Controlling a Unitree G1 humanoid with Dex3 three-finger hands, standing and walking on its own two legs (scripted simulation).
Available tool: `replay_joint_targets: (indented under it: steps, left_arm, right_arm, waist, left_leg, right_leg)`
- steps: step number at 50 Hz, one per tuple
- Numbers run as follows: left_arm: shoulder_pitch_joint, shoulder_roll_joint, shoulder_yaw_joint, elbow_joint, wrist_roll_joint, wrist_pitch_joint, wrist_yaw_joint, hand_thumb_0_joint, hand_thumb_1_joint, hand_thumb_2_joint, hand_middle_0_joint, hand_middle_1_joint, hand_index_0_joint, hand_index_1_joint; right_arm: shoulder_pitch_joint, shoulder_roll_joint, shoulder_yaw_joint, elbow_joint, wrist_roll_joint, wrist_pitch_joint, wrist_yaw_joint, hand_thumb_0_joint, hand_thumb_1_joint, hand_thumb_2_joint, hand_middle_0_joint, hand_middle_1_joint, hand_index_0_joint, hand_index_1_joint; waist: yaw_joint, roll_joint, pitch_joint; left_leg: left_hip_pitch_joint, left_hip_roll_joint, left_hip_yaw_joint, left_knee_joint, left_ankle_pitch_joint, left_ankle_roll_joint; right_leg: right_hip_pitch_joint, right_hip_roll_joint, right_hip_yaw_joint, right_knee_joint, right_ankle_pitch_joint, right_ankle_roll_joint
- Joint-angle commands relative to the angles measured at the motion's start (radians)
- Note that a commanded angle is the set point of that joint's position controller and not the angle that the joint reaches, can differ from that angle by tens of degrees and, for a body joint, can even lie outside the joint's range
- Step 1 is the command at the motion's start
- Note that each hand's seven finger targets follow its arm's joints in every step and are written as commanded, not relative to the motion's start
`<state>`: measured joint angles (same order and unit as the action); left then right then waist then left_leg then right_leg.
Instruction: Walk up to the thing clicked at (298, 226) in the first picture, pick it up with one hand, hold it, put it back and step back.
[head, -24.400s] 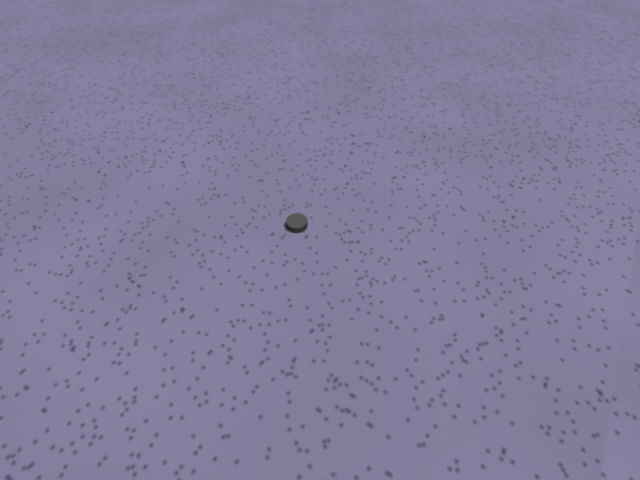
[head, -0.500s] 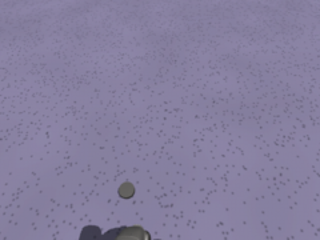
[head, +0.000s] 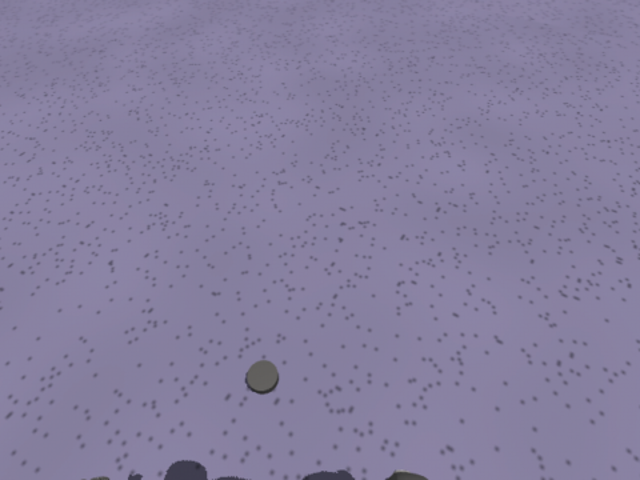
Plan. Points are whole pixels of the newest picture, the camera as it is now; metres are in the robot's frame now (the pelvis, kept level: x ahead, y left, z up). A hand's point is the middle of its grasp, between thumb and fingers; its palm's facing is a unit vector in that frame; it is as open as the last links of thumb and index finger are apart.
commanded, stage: walk up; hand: left
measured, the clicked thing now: (263, 377) +0.48 +0.22 -0.73
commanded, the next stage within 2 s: none
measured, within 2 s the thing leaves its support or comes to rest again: neither
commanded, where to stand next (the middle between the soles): +0.08 -0.01 m, yaw -3 degrees
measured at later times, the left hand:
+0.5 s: hand out of the picture +0.10 +0.25 -0.13, palm faces +0.00 -0.95 -0.32, open 7.4 cm
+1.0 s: hand (142, 470) +0.15 +0.26 -0.12, palm faces -0.03 -0.93 -0.36, open 7.4 cm
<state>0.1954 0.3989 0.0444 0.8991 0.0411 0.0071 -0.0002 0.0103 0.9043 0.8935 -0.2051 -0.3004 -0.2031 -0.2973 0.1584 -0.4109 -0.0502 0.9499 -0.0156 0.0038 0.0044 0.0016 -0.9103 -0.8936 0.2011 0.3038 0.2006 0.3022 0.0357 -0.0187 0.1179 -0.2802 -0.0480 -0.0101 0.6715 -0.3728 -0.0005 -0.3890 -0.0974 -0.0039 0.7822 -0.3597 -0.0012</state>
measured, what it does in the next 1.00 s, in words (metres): stands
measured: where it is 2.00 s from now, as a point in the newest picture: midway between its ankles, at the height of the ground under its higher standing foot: outside the picture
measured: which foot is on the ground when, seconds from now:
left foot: down 0.00-1.00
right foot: down 0.00-1.00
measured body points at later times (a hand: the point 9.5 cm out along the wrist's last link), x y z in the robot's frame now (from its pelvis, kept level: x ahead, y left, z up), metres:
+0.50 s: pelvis +0.03 +0.00 +0.02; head +0.03 +0.00 +0.47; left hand +0.10 +0.30 -0.11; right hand +0.08 -0.31 -0.10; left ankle +0.01 +0.11 -0.71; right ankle +0.06 -0.14 -0.71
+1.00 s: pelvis +0.05 +0.00 +0.03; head +0.06 +0.00 +0.48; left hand +0.15 +0.30 -0.09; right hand +0.14 -0.30 -0.10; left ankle +0.01 +0.11 -0.71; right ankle +0.06 -0.14 -0.71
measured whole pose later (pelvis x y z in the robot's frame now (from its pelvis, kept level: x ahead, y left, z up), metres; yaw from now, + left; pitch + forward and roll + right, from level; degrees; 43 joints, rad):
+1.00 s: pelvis +0.05 +0.00 +0.03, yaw -1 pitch -2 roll +0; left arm 0.05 0.35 -0.01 1.14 0.00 -0.02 0.00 0.01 0.91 0.89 -0.20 -0.30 -0.20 -0.30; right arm 0.06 -0.36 -0.02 1.12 -0.01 0.00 0.01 0.00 -0.91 -0.89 0.20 0.30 0.20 0.30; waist 0.01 0.01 0.06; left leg -0.06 -0.01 0.03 0.34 -0.25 0.02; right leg -0.15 -0.04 0.01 0.38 -0.19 0.04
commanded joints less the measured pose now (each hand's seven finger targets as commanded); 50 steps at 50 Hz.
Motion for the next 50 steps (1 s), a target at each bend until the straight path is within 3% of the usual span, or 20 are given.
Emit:
replay_joint_targets:
  steps: [1, 2, 3, 4, 6, 9, 10, 11, 12, 13, 17, 18, 19, 20, 21, 25, 29, 34, 39, 50]
  left_arm:
    - [-0.079, 0.219, 0.054, -0.068, -0.016, -0.012, 0.011, 0.000, 0.900, 0.900, -0.200, -0.300, -0.200, -0.300]
    - [-0.091, 0.241, 0.059, -0.058, -0.014, -0.020, 0.006, 0.000, 0.900, 0.900, -0.200, -0.300, -0.200, -0.300]
    - [-0.054, 0.206, 0.056, -0.042, -0.024, -0.029, -0.003, 0.000, 0.900, 0.900, -0.200, -0.300, -0.200, -0.300]
    - [-0.035, 0.189, 0.053, -0.024, -0.030, -0.033, -0.009, 0.000, 0.900, 0.900, -0.200, -0.300, -0.200, -0.300]
    - [0.000, 0.202, 0.061, 0.008, -0.026, -0.040, -0.015, 0.000, 0.900, 0.900, -0.200, -0.300, -0.200, -0.300]
    - [0.048, 0.177, 0.058, 0.039, -0.020, -0.049, -0.005, 0.000, 0.900, 0.900, -0.200, -0.300, -0.200, -0.300]
    - [0.047, 0.208, 0.066, 0.042, -0.013, -0.054, 0.001, 0.000, 0.900, 0.900, -0.200, -0.300, -0.200, -0.300]
    - [0.038, 0.260, 0.070, 0.037, -0.016, -0.062, 0.005, 0.000, 0.900, 0.900, -0.200, -0.300, -0.200, -0.300]
    - [-0.009, 0.294, 0.071, 0.032, -0.017, -0.060, -0.001, 0.000, 0.900, 0.900, -0.200, -0.300, -0.200, -0.300]
    - [-0.055, 0.282, 0.066, 0.016, -0.017, -0.057, -0.002, 0.000, 0.900, 0.900, -0.200, -0.300, -0.200, -0.300]
    - [-0.125, 0.229, 0.038, 0.030, -0.024, -0.045, -0.005, 0.000, 0.900, 0.900, -0.200, -0.300, -0.200, -0.300]
    - [-0.123, 0.197, 0.028, 0.031, -0.029, -0.042, -0.008, 0.000, 0.900, 0.900, -0.200, -0.300, -0.200, -0.300]
    - [-0.116, 0.167, 0.018, 0.038, -0.040, -0.038, -0.010, 0.000, 0.900, 0.900, -0.200, -0.300, -0.200, -0.300]
    - [-0.114, 0.164, 0.016, 0.052, -0.041, -0.039, -0.012, 0.000, 0.900, 0.900, -0.200, -0.300, -0.200, -0.300]
    - [-0.109, 0.176, 0.020, 0.070, -0.043, -0.042, -0.010, 0.000, 0.900, 0.900, -0.200, -0.300, -0.200, -0.300]
    - [-0.099, 0.191, 0.016, 0.111, -0.047, -0.067, 0.002, 0.000, 0.900, 0.900, -0.200, -0.300, -0.200, -0.300]
    - [-0.134, 0.185, 0.002, 0.131, -0.052, -0.061, 0.009, 0.000, 0.900, 0.900, -0.200, -0.300, -0.200, -0.300]
    - [-0.166, 0.174, -0.008, 0.154, -0.045, -0.055, 0.011, 0.000, 0.900, 0.900, -0.200, -0.300, -0.200, -0.300]
    - [-0.181, 0.177, -0.008, 0.175, -0.042, -0.058, 0.015, 0.000, 0.900, 0.900, -0.200, -0.300, -0.200, -0.300]
    - [-0.192, 0.178, -0.006, 0.183, -0.033, -0.053, 0.017, 0.000, 0.900, 0.900, -0.200, -0.300, -0.200, -0.300]
  right_arm:
    - [0.034, -0.357, -0.082, -0.059, -0.017, -0.066, -0.018, 0.000, -0.900, -0.900, 0.200, 0.300, 0.200, 0.300]
    - [0.004, -0.323, -0.076, -0.066, -0.015, -0.071, -0.015, 0.000, -0.900, -0.900, 0.200, 0.300, 0.200, 0.300]
    - [-0.021, -0.260, -0.049, -0.067, -0.016, -0.077, -0.013, 0.000, -0.900, -0.900, 0.200, 0.300, 0.200, 0.300]
    - [-0.030, -0.242, -0.041, -0.064, -0.017, -0.079, -0.015, 0.000, -0.900, -0.900, 0.200, 0.300, 0.200, 0.300]
    - [-0.025, -0.255, -0.043, -0.055, -0.010, -0.074, -0.007, 0.000, -0.900, -0.900, 0.200, 0.300, 0.200, 0.300]
    - [-0.046, -0.191, -0.016, -0.059, 0.000, -0.046, -0.002, 0.000, -0.900, -0.900, 0.200, 0.300, 0.200, 0.300]
    - [-0.011, -0.151, -0.002, -0.054, 0.009, -0.042, -0.005, 0.000, -0.900, -0.900, 0.200, 0.300, 0.200, 0.300]
    - [0.002, -0.129, 0.002, -0.049, 0.011, -0.036, -0.005, 0.000, -0.900, -0.900, 0.200, 0.300, 0.200, 0.300]
    - [0.025, -0.161, -0.012, -0.024, 0.008, -0.030, -0.011, 0.000, -0.900, -0.900, 0.200, 0.300, 0.200, 0.300]
    - [0.062, -0.176, -0.018, 0.002, 0.007, -0.028, -0.010, 0.000, -0.900, -0.900, 0.200, 0.300, 0.200, 0.300]
    - [0.127, -0.148, -0.019, 0.061, 0.001, -0.039, 0.000, 0.000, -0.900, -0.900, 0.200, 0.300, 0.200, 0.300]
    - [0.121, -0.159, -0.019, 0.064, -0.009, -0.042, -0.002, 0.000, -0.900, -0.900, 0.200, 0.300, 0.200, 0.300]
    - [0.061, -0.198, -0.024, 0.046, -0.014, -0.045, -0.002, 0.000, -0.900, -0.900, 0.200, 0.300, 0.200, 0.300]
    - [0.003, -0.217, -0.022, 0.034, -0.009, -0.048, -0.001, 0.000, -0.900, -0.900, 0.200, 0.300, 0.200, 0.300]
    - [-0.029, -0.217, -0.014, 0.036, -0.005, -0.049, 0.001, 0.000, -0.900, -0.900, 0.200, 0.300, 0.200, 0.300]
    - [-0.028, -0.177, 0.001, 0.059, 0.001, -0.052, -0.002, 0.000, -0.900, -0.900, 0.200, 0.300, 0.200, 0.300]
    - [-0.042, -0.180, -0.004, 0.073, 0.011, -0.050, -0.010, 0.000, -0.900, -0.900, 0.200, 0.300, 0.200, 0.300]
    - [-0.087, -0.175, -0.012, 0.084, 0.011, -0.036, -0.010, 0.000, -0.900, -0.900, 0.200, 0.300, 0.200, 0.300]
    - [-0.112, -0.165, -0.014, 0.101, 0.012, -0.032, -0.010, 0.000, -0.900, -0.900, 0.200, 0.300, 0.200, 0.300]
    - [-0.150, -0.163, -0.014, 0.115, 0.008, -0.025, -0.005, 0.000, -0.900, -0.900, 0.200, 0.300, 0.200, 0.300]
  waist:
    - [-0.081, 0.153, -0.079]
    - [-0.060, 0.073, -0.018]
    - [-0.036, 0.071, -0.021]
    - [-0.029, 0.117, -0.037]
    - [-0.029, 0.180, -0.045]
    - [0.011, 0.143, -0.074]
    - [0.013, 0.046, -0.087]
    - [0.001, -0.081, -0.081]
    - [-0.019, -0.099, -0.074]
    - [-0.038, -0.072, -0.057]
    - [-0.075, -0.116, -0.078]
    - [-0.074, -0.065, -0.083]
    - [-0.050, 0.016, -0.056]
    - [-0.034, 0.034, -0.046]
    - [-0.014, 0.032, -0.028]
    - [-0.022, 0.072, -0.138]
    - [-0.031, 0.051, -0.182]
    - [-0.038, 0.028, -0.167]
    - [-0.040, -0.003, -0.186]
    - [-0.038, 0.010, -0.152]
  left_leg:
    - [0.105, 0.447, -0.642, -0.404, -0.198, 0.272]
    - [0.012, 0.426, -0.568, -0.398, -0.176, 0.280]
    - [0.056, 0.335, -0.430, -0.360, -0.070, 0.238]
    - [0.087, 0.290, -0.357, -0.336, -0.016, 0.201]
    - [-0.059, 0.251, -0.267, -0.329, -0.009, 0.165]
    - [-0.162, 0.178, -0.144, -0.203, 0.039, 0.095]
    - [-0.216, 0.142, -0.115, -0.122, 0.048, 0.059]
    - [-0.248, 0.047, -0.049, 0.002, -0.078, 0.028]
    - [-0.136, 0.039, -0.011, 0.121, -0.182, 0.023]
    - [-0.077, 0.058, -0.035, 0.119, -0.169, 0.024]
    - [0.106, 0.067, -0.022, -0.151, 0.010, 0.037]
    - [0.124, 0.103, -0.091, -0.255, 0.012, 0.046]
    - [0.056, 0.170, -0.229, -0.353, -0.112, 0.069]
    - [-0.014, 0.225, -0.297, -0.409, -0.230, 0.096]
    - [-0.062, 0.234, -0.266, -0.413, -0.207, 0.099]
    - [0.032, 0.158, -0.103, -0.309, 0.269, 0.047]
    - [0.154, 0.163, -0.071, -0.293, 0.480, 0.042]
    - [0.158, 0.171, -0.064, -0.341, 0.371, 0.048]
    - [0.194, 0.163, -0.047, -0.345, 0.426, 0.035]
    - [0.203, 0.162, -0.034, -0.397, 0.336, 0.033]
  right_leg:
    - [-0.227, 0.025, 0.089, 0.099, -0.249, -0.022]
    - [-0.156, 0.015, 0.101, 0.135, -0.220, -0.026]
    - [-0.138, 0.019, 0.108, 0.092, -0.164, -0.026]
    - [-0.128, 0.017, 0.080, 0.043, -0.118, -0.029]
    - [0.060, 0.053, 0.016, -0.044, -0.052, -0.029]
    - [0.299, 0.095, -0.011, -0.302, 0.072, -0.040]
    - [0.362, 0.026, 0.116, -0.359, 0.073, -0.058]
    - [0.299, -0.136, 0.368, -0.474, -0.106, -0.125]
    - [0.148, -0.244, 0.464, -0.545, -0.301, -0.212]
    - [0.083, -0.249, 0.449, -0.545, -0.316, -0.227]
    - [-0.002, -0.117, 0.218, -0.462, -0.214, -0.117]
    - [-0.015, -0.073, 0.163, -0.404, -0.153, -0.084]
    - [-0.011, -0.002, 0.113, -0.354, -0.127, -0.041]
    - [0.050, 0.041, 0.069, -0.304, -0.065, -0.025]
    - [0.123, 0.053, 0.043, -0.296, 0.000, -0.024]
    - [0.279, -0.016, 0.107, -0.358, 0.323, -0.044]
    - [0.269, -0.026, 0.084, -0.347, 0.477, -0.034]
    - [0.282, -0.021, 0.074, -0.383, 0.403, -0.025]
    - [0.305, -0.038, 0.087, -0.396, 0.487, -0.025]
    - [0.297, -0.030, 0.084, -0.439, 0.410, -0.010]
